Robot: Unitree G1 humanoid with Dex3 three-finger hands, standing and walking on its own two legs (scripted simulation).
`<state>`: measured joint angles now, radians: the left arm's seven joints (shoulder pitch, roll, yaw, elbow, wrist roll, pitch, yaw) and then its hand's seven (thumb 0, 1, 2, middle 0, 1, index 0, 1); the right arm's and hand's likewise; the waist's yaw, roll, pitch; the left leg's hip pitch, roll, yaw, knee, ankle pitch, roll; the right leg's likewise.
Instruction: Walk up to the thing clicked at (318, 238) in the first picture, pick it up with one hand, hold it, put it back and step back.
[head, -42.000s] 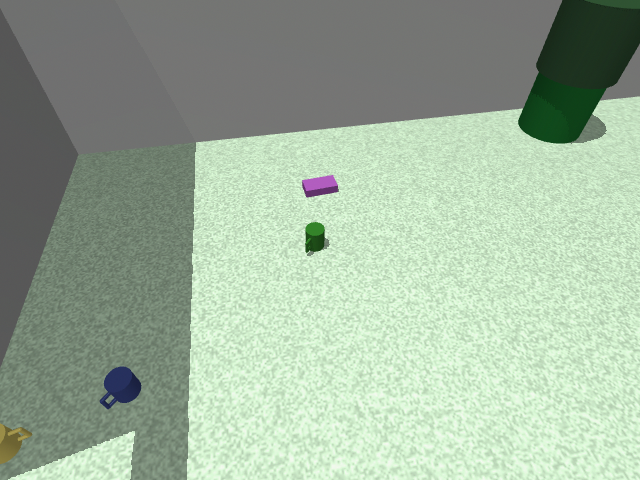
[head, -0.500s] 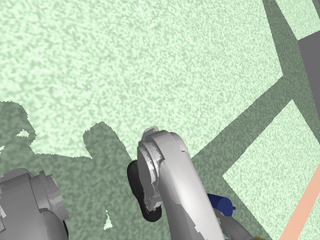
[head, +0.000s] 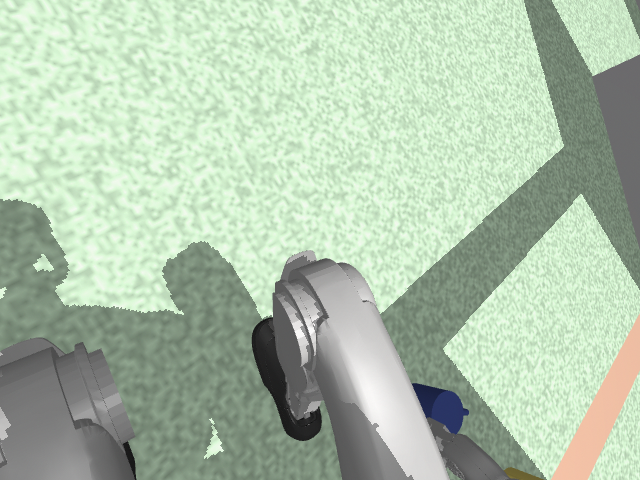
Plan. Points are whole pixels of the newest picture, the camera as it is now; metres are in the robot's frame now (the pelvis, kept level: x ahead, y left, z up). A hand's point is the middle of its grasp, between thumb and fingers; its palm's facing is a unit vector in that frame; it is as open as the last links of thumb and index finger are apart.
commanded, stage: settle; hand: left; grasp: from above
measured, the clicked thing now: out of the picture +0.47 +0.33 -0.26
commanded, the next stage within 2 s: lift in 0.88 s
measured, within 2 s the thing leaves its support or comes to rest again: leaves its support in 0.36 s
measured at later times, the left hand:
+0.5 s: hand out of the picture +0.47 +0.37 -0.19, palm faces -0.38 -0.12 -0.92, open 10.7 cm
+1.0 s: hand out of the picture +0.46 +0.36 -0.12, palm faces -0.45 -0.10 -0.89, open 10.6 cm
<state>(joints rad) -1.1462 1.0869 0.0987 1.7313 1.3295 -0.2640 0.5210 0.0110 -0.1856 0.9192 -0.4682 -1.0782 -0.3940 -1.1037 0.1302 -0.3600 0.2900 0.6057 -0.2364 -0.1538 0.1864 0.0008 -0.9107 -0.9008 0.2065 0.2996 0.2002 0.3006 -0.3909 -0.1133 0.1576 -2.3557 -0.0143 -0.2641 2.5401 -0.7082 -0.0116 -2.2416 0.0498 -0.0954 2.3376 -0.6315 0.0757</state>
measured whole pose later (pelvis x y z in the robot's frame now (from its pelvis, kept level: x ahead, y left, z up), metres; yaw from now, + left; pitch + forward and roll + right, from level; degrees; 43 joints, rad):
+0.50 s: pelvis +0.01 +0.00 +0.01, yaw +1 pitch +33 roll -15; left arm -1.00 0.95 0.14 1.38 1.28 -0.19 0.37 0.03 -0.13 0.80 -0.52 -0.99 -0.48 -0.96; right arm 0.16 -0.34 0.18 0.61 -0.19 -0.11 0.20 0.00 -0.92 -0.90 0.21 0.30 0.20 0.30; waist -0.31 -0.05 0.05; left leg -2.38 -0.03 -0.24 2.50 -0.72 -0.01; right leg -2.26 0.02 -0.09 2.32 -0.66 0.04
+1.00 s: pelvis +0.00 +0.00 +0.04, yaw +4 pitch +34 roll -12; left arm -1.04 0.89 0.09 1.30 1.25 -0.22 0.18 0.03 -0.14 0.78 -0.56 -0.94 -0.52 -0.90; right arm 0.18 -0.33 0.13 0.58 -0.13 0.03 0.13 0.00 -0.92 -0.90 0.21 0.30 0.20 0.30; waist -0.29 0.00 0.00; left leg -2.33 -0.03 -0.18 2.38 -0.65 -0.01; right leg -2.23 0.00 -0.05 2.24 -0.62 0.05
